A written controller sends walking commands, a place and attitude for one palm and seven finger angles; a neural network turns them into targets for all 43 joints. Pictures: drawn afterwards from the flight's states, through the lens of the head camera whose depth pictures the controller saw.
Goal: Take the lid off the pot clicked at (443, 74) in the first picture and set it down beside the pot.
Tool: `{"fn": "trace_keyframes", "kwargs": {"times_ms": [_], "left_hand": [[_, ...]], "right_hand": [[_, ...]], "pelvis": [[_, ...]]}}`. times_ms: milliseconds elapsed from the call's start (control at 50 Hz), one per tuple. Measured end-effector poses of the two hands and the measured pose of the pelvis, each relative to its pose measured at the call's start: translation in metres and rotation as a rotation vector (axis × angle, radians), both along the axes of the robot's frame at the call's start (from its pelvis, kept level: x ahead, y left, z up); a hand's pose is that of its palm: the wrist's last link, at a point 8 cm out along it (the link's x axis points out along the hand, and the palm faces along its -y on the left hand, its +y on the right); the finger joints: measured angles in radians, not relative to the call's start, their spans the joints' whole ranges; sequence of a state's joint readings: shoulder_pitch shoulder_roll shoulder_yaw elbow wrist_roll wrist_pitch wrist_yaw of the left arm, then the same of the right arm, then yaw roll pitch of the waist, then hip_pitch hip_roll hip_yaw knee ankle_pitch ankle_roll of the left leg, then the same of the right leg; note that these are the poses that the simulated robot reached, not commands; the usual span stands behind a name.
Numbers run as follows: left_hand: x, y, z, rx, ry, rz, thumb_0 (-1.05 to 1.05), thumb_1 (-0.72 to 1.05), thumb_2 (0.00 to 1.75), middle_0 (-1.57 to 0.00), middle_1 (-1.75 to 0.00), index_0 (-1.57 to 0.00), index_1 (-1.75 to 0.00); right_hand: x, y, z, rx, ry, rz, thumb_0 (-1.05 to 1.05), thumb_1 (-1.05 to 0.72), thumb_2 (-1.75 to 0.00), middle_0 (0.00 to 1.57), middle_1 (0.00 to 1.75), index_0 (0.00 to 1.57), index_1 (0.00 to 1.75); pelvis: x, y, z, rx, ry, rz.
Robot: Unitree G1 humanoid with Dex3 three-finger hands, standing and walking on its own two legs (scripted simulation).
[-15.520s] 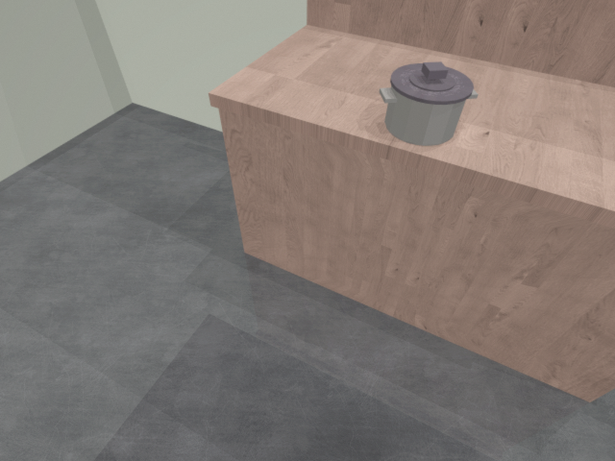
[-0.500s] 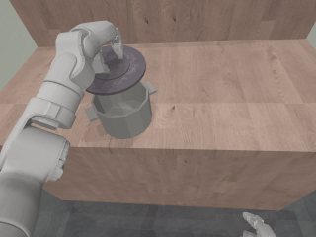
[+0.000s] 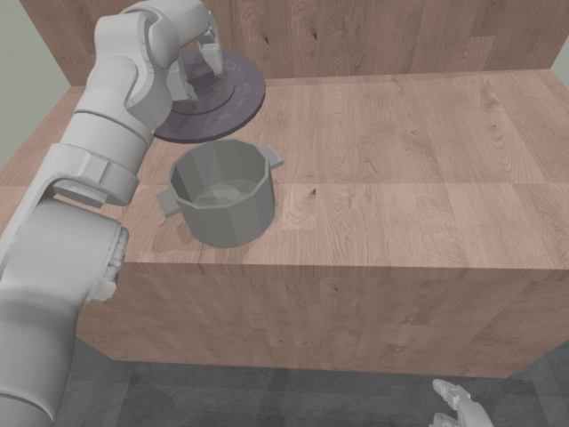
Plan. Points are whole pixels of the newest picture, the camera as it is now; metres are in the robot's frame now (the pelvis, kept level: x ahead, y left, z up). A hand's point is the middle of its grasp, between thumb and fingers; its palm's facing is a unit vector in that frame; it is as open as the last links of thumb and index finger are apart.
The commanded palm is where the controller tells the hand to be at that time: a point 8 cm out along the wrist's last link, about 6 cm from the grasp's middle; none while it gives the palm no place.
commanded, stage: lift the lid straight up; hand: left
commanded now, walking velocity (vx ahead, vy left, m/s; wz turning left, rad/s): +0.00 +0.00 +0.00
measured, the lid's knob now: (193, 74) +0.50 +0.11 +0.25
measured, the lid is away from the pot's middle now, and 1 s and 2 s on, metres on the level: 0.01 0.09 0.20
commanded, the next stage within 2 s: move the lid sideways beside the pot in 0.24 s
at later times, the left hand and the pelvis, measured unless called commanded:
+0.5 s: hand (167, 71) +0.47 +0.13 +0.27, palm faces -0.18 -0.04 -0.98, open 8.0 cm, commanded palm +0.45 +0.15 +0.34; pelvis +0.00 +0.00 +0.00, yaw +0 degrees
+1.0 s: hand (108, 78) +0.46 +0.20 +0.27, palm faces -0.18 -0.04 -0.98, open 8.0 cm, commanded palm +0.45 +0.21 +0.34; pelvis +0.00 +0.01 +0.00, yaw +1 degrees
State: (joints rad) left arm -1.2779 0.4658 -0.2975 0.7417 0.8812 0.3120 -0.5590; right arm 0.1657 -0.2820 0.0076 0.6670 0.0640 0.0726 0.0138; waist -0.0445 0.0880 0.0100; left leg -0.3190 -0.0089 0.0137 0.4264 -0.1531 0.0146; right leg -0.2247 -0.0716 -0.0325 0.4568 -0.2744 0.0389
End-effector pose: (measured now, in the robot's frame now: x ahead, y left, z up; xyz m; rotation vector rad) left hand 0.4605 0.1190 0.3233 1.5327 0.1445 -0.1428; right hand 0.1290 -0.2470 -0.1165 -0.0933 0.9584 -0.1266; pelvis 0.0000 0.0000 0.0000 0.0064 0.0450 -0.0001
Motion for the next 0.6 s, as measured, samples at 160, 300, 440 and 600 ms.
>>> {"fn": "trace_keyframes", "kwargs": {"times_ms": [160, 300, 440, 600], "left_hand": [[0.002, 0.002, 0.01, -0.012, 0.003, 0.028, 0.02, 0.13, 0.85, -0.68, -0.94, -0.68, -0.93], [0.001, 0.002, 0.007, -0.014, -0.001, 0.008, 0.02, 0.13, 0.85, -0.68, -0.94, -0.68, -0.93], [0.0, 0.009, 0.006, -0.008, -0.01, 0.005, 0.02, 0.13, 0.85, -0.68, -0.94, -0.68, -0.93], [0.001, 0.029, 0.003, 0.015, 0.003, 0.045, 0.02, 0.13, 0.85, -0.68, -0.94, -0.68, -0.94]], "right_hand": [[-0.004, -0.005, -0.002, -0.006, 0.024, -0.005, 0.01, -0.91, -0.89, 0.2, 0.3, 0.2, 0.3], [-0.003, -0.011, 0.001, -0.021, 0.023, -0.01, 0.01, -0.91, -0.89, 0.2, 0.3, 0.2, 0.3], [0.003, -0.011, 0.004, -0.023, 0.008, -0.008, 0.01, -0.91, -0.89, 0.2, 0.3, 0.2, 0.3], [0.008, -0.006, 0.005, -0.02, 0.011, 0.0, 0.01, -0.91, -0.89, 0.2, 0.3, 0.2, 0.3]], "pelvis": [[0.002, -0.001, 0.0, 0.001, 0.002, -0.002], [0.004, -0.001, 0.0, 0.0, 0.001, -0.001], [0.005, -0.001, 0.0, -0.001, 0.0, -0.004], [0.004, 0.0, 0.0, -0.003, 0.004, 0.001]]}}
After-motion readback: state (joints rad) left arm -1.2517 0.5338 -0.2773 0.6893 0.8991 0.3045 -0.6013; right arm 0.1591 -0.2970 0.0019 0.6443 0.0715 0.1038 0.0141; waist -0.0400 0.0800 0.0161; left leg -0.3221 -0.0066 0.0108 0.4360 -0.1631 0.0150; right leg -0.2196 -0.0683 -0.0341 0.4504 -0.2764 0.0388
